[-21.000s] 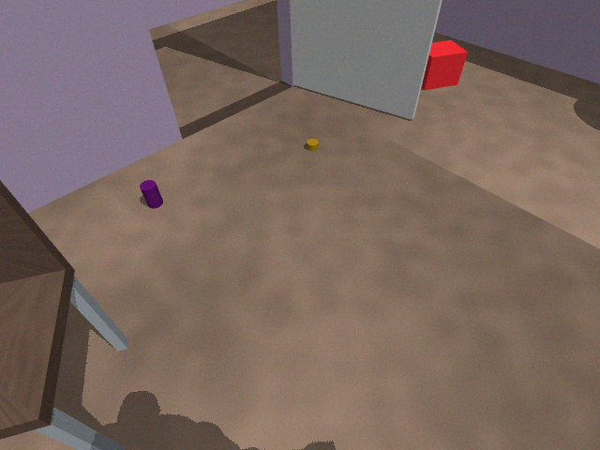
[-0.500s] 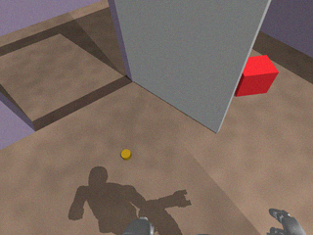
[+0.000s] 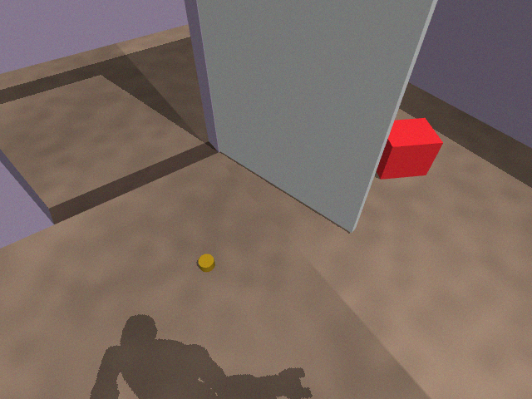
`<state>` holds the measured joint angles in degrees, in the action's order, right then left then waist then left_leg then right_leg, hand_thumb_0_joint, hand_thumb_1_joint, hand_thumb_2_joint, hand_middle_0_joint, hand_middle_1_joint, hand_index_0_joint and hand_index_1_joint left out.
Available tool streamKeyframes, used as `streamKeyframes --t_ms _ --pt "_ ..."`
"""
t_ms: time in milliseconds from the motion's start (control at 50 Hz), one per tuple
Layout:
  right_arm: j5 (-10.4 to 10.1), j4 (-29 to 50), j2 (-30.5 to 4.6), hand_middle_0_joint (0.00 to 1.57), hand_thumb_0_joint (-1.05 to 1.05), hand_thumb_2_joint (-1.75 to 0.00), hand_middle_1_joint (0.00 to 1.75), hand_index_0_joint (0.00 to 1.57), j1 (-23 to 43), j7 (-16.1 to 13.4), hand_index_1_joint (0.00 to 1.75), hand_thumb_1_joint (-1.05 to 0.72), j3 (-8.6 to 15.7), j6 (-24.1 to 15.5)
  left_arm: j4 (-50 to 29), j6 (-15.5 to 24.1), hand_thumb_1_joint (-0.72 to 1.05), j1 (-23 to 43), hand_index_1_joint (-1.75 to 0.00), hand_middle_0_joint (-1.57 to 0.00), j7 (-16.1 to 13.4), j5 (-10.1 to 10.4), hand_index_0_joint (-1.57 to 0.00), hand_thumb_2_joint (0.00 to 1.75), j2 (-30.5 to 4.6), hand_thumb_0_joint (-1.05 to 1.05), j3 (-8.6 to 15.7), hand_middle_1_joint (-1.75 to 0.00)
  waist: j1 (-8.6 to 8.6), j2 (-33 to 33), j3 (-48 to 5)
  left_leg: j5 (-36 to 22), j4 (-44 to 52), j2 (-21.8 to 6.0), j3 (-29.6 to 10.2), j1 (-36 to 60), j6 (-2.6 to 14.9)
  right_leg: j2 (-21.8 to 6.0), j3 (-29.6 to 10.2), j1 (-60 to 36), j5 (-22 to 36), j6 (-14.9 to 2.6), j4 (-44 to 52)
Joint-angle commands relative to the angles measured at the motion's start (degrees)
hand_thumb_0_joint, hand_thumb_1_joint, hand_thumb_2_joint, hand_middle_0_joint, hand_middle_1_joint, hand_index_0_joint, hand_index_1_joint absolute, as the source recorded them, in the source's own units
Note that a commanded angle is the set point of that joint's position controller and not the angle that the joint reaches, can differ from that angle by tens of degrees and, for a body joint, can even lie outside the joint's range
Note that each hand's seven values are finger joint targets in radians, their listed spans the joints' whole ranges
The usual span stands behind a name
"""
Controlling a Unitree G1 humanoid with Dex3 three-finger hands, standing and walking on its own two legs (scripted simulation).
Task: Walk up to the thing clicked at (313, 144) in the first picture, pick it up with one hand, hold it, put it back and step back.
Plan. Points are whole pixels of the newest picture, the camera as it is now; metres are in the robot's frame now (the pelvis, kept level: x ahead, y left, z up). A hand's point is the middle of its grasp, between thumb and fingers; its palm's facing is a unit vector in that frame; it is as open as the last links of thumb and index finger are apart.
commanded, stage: walk up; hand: left
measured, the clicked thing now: (206, 262) +0.76 +0.27 -0.74
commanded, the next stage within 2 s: stand in 0.64 s
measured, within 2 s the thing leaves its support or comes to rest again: neither
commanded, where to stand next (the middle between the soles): +0.40 +0.00 m, yaw +1 degrees
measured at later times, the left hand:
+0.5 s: hand out of the picture +0.11 +0.26 -0.13, palm faces +0.00 -0.94 -0.34, open 7.4 cm
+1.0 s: hand out of the picture +0.10 +0.26 -0.13, palm faces -0.04 -0.94 -0.34, open 7.4 cm
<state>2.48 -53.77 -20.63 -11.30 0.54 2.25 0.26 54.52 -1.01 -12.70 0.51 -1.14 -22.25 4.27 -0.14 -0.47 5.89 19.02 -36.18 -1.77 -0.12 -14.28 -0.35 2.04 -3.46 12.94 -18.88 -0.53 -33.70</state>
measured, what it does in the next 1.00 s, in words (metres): stands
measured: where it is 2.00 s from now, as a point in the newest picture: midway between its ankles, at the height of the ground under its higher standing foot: outside the picture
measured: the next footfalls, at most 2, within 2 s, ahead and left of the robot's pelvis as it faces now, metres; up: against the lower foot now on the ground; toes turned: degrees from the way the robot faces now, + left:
right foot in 1.90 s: +0.12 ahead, -0.15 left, +0.00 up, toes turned -2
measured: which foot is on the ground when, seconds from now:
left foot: down 0.00-1.00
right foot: down 0.00-1.00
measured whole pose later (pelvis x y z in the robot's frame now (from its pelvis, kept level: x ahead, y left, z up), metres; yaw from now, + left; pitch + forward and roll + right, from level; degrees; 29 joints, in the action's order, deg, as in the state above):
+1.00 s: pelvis +0.01 +0.01 +0.02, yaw +0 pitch -2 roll +0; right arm 0.3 -65.0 -19.7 -4.6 0.5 0.6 -0.7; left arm 64.6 0.9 -4.5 -0.1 -0.2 -19.8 -0.2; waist 0.7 -0.1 3.5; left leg 10.3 -18.2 0.3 -0.1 -5.5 0.1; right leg 0.4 -4.5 6.0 -10.1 0.9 -18.6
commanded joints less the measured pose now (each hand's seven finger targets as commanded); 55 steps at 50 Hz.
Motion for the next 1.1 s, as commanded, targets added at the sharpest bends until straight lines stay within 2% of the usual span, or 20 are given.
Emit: streamKeyframes --t_ms 0,20,40,80,100,120,140,160,180,240,280,320,440,600,620,660,740,1000,1040,1080 --pt "-1.62 5.55 -9.99 0.2 0.0 -0.9 0.3 0.2 4.1 -1.07 0.3 -0.9 2.48 -0.98 -3.67 3.55 0.9 1.51 -0.3 -0.2 -0.82 -0.9 -0.2 0.9 -15.87 0.0 3.15 -0.3 -0.9 -6.28 -4.32 10.72 -3.73 1.44 -2.25 -8.23 0.92 -16.08 -24.97 -2.72 -9.4 -9.81 17.77" --pt "-1.34 4.26 -11.22 0.2 0.0 -0.9 0.3 0.2 2.99 -1.07 0.3 -0.9 3.03 -1.02 -5.0 3.7 0.9 4.7 -0.3 -0.2 -0.53 -0.84 -0.2 0.9 -15.55 0.0 2.83 -0.3 0.43 -5.33 -2.7 11.38 -6.02 0.21 -2.79 -3.95 0.48 -18.35 -26.23 2.99 -11.36 -12.01 18.04" --pt "-1.46 3.8 -11.56 0.2 0.0 -0.9 0.3 0.2 2.27 -0.87 0.3 -0.9 3.13 -1.32 -5.42 3.79 0.9 6.19 -0.3 -0.2 -0.54 -0.5 -0.2 0.9 -14.55 0.0 2.43 -0.3 1.05 -4.35 -2.35 10.23 -4.84 0.39 -3.03 -2.56 0.63 -17.12 -22.81 4.07 -8.91 -11.22 17.58" --pt "-1.38 2.15 -10.52 0.2 0.0 -0.9 0.3 0.2 0.49 -0.72 0.3 -0.9 2.9 -2.08 -5.15 3.64 0.9 7.77 -0.3 -0.2 -0.59 -0.21 -0.2 0.9 -12.65 0.0 1.83 -0.3 2.0 -5.64 -2.49 2.1 4.39 0.8 -1.97 2.68 1.28 -13.19 -15.81 6.1 -3.98 -7.34 15.26" --pt "-1.17 1.52 -10.2 0.2 0.0 -0.9 0.3 0.2 -0.53 -0.78 0.3 -0.9 2.91 -2.42 -4.67 3.43 0.9 7.52 -0.3 -0.2 -0.43 -0.03 -0.2 0.9 -11.73 0.0 1.42 -0.3 2.26 -6.04 -3.68 -1.42 9.43 0.21 -3.18 6.74 1.77 -10.92 -12.5 7.38 -0.28 -5.12 13.39" --pt "-0.71 1.41 -11.35 0.2 0.0 -0.9 0.3 0.2 -0.83 -0.95 0.3 -0.9 3.2 -2.85 -4.65 3.31 0.9 6.73 -0.3 -0.2 -0.16 0.06 -0.2 0.9 -10.2 0.0 0.84 -0.3 2.3 -3.81 -5.77 -2.01 13.28 -2.96 -7.69 9.65 2.95 -8.49 -9.86 7.95 4.81 -3.27 10.01" --pt "-0.78 1.79 -12.47 0.2 0.0 -0.9 0.3 0.2 1.91 -0.96 0.3 -0.9 3.11 -3.25 -3.53 3.11 0.9 6.0 -0.3 -0.2 0.05 0.62 -0.2 0.9 -8.73 0.0 0.43 -0.3 0.95 -0.55 -5.76 3.79 16.5 -6.25 -13.12 6.3 4.66 -4.92 -6.65 6.23 2.98 -1.87 8.16" --pt "-0.85 1.9 -13.18 0.2 0.0 -0.9 0.3 0.2 3.94 -0.83 0.3 -0.9 3.05 -3.37 -2.58 3.04 0.9 5.13 -0.3 -0.2 0.17 0.67 -0.2 0.9 -9.08 0.0 0.6 -0.3 -0.2 0.02 -5.06 9.87 18.29 -7.97 -14.83 3.22 5.87 -3.68 -5.79 4.38 -2.26 -1.63 7.94" --pt "-0.96 1.48 -13.47 0.2 0.0 -0.9 0.3 0.2 4.66 -0.71 0.3 -0.9 2.84 -3.38 -1.9 3.21 0.9 4.8 -0.3 -0.2 0.17 0.71 -0.2 0.9 -9.17 0.0 0.66 -0.3 -0.79 0.85 -4.37 10.14 19.15 -8.56 -14.48 0.69 6.13 -3.33 -5.02 0.94 -1.89 -1.7 7.54" --pt "-0.99 0.58 -12.38 0.2 0.0 -0.9 0.3 0.2 6.63 -0.82 0.3 -0.9 2.23 -3.55 -0.11 3.8 0.9 4.28 -0.3 -0.2 -0.14 0.82 -0.2 0.9 -9.54 0.0 0.66 -0.3 -1.33 3.4 -3.82 -1.8 17.45 -5.83 -9.15 -0.15 3.67 -4.88 -5.52 -3.91 8.68 -2.46 9.9" --pt "-1.26 -0.01 -11.4 0.2 0.0 -0.9 0.3 0.2 6.35 -0.93 0.3 -0.9 1.89 -3.67 0.57 4.07 0.9 4.57 -0.3 -0.2 -0.32 1.0 -0.2 0.9 -10.23 0.0 0.5 -0.3 -0.84 2.51 -5.42 -9.4 15.05 -4.25 -6.33 2.15 2.69 -6.28 -6.67 -5.13 16.12 -2.54 10.6" --pt "-1.39 -0.66 -11.35 0.2 0.0 -0.9 0.3 0.2 5.96 -1.01 0.3 -0.9 1.98 -3.63 0.77 4.07 0.9 5.82 -0.3 -0.2 -0.52 1.08 -0.2 0.9 -10.35 0.0 0.32 -0.3 -0.21 1.63 -6.93 -14.26 14.03 -4.06 -5.16 4.71 2.34 -6.88 -6.59 -5.7 19.88 -2.62 10.9" --pt "-1.37 -2.11 -11.09 0.2 0.0 -0.9 0.3 0.2 6.94 -1.16 0.3 -0.9 2.15 -3.3 1.86 3.53 0.9 7.96 -0.3 -0.2 -0.79 1.09 -0.2 0.9 -9.5 0.0 -0.31 -0.3 -0.23 1.43 -8.19 -16.71 15.98 -5.29 -5.43 6.82 2.76 -6.28 -5.14 -5.94 19.61 -1.87 10.54" --pt "-1.34 -3.3 -10.64 0.2 0.0 -0.9 0.3 0.2 8.57 -0.97 0.3 -0.9 2.12 -2.95 3.05 3.47 0.9 9.14 -0.3 -0.2 -0.92 0.88 -0.2 0.9 -9.66 0.0 -0.49 -0.3 -0.04 -0.02 -7.39 -12.63 16.84 -4.74 -4.22 7.51 2.38 -6.72 -6.16 -5.48 18.38 -1.79 12.52" --pt "-2.3 -4.04 -11.26 0.2 0.0 -0.9 0.3 0.2 9.25 -0.92 0.3 -0.9 1.77 -2.77 3.92 3.39 0.9 10.26 -0.3 -0.2 -0.95 0.92 -0.2 0.9 -9.3 0.0 -1.29 -0.3 0.44 1.26 -7.5 -16.95 18.23 -5.29 -5.67 7.94 2.38 -7.71 -5.88 -5.89 21.08 -0.98 13.7" --pt "-2.29 -4.59 -11.0 0.2 0.0 -0.9 0.3 0.2 9.39 -0.91 0.3 -0.9 1.6 -2.83 4.29 3.35 0.9 10.03 -0.3 -0.2 -1.03 1.06 -0.2 0.9 -9.57 0.0 -1.36 -0.3 0.31 0.95 -8.79 -21.75 17.93 -5.48 -5.24 10.59 2.06 -7.8 -5.49 -6.58 23.79 -0.76 13.87" --pt "-2.35 -5.95 -11.02 0.2 0.0 -0.9 0.3 0.2 8.81 -0.96 0.3 -0.9 1.23 -2.76 5.42 3.36 0.9 10.35 -0.3 -0.2 -1.25 0.99 -0.2 0.9 -9.96 0.0 -1.5 -0.3 0.62 0.4 -11.06 -26.01 17.97 -5.81 -5.01 12.52 1.79 -8.14 -4.52 -8.72 26.67 -0.43 13.97" --pt "-2.12 -8.31 -11.39 0.2 0.0 -0.9 0.3 0.2 8.85 -0.71 0.3 -0.9 0.54 -2.19 7.26 3.27 0.9 10.54 -0.3 -0.2 -1.13 0.91 -0.2 0.9 -10.03 0.0 -2.13 -0.3 0.83 0.76 -6.36 -12.24 21.61 -4.88 -5.31 8.24 1.45 -8.1 -5.0 -6.56 15.45 -0.17 18.2" --pt "-2.08 -8.26 -11.71 0.2 0.0 -0.9 0.3 0.2 9.1 -0.67 0.3 -0.9 0.63 -2.32 7.33 3.27 0.9 10.06 -0.3 -0.2 -1.08 0.76 -0.2 0.9 -9.73 0.0 -2.17 -0.3 0.58 1.19 -7.61 -13.51 21.41 -5.41 -5.73 9.21 1.63 -8.19 -4.82 -6.87 16.06 -0.35 17.73" --pt "-2.03 -8.47 -11.64 0.2 0.0 -0.9 0.3 0.2 8.66 -0.65 0.3 -0.9 0.61 -2.36 7.38 3.17 0.9 10.16 -0.3 -0.2 -1.07 0.75 -0.2 0.9 -10.18 0.0 -2.04 -0.3 0.67 1.03 -6.96 -10.91 22.23 -5.36 -6.02 8.71 1.52 -7.96 -4.69 -6.01 13.07 -0.44 18.08"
